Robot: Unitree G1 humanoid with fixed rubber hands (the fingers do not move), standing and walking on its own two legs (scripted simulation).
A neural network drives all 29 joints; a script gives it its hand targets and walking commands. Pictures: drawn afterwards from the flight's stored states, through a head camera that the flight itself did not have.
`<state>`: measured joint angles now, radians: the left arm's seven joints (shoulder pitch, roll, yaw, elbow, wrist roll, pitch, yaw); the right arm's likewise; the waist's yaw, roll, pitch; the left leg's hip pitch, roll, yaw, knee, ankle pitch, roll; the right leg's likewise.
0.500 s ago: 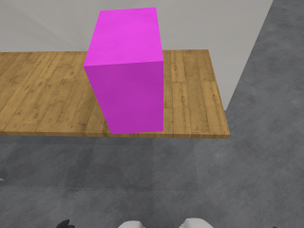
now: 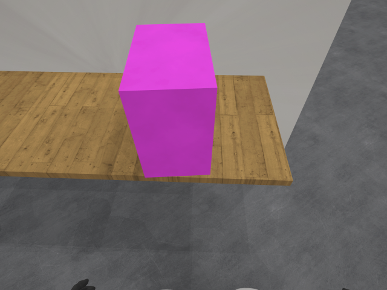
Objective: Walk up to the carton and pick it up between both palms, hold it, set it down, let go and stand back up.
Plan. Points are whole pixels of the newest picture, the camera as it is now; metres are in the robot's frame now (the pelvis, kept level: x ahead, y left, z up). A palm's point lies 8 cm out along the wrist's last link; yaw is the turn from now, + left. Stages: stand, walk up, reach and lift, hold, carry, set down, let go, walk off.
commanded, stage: walk up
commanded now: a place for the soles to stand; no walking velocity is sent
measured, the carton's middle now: (174, 101) +0.55 +0.08 +0.07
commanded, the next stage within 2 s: none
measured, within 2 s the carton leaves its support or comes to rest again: neither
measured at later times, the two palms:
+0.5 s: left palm out of the picture +0.09 +0.45 -0.10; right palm out of the picture +0.08 -0.16 -0.10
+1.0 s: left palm (21, 283) +0.15 +0.39 -0.08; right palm out of the picture +0.10 -0.22 -0.13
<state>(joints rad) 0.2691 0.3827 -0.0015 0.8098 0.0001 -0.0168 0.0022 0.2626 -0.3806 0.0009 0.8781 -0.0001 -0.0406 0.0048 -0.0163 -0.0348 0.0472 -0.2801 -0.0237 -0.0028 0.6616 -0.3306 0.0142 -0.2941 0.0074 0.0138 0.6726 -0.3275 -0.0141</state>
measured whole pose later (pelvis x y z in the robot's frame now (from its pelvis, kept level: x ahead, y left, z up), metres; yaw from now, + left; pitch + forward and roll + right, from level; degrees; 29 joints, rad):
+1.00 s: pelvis +0.06 +0.08 +0.00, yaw -2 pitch -4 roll +3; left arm 0.28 0.40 0.00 0.83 0.00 -0.07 0.03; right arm 0.29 -0.39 0.00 0.87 0.00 -0.02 0.01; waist -0.02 0.02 0.09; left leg -0.32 -0.02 -0.01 0.96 -0.49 0.03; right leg -0.37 0.02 0.03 0.73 -0.30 -0.04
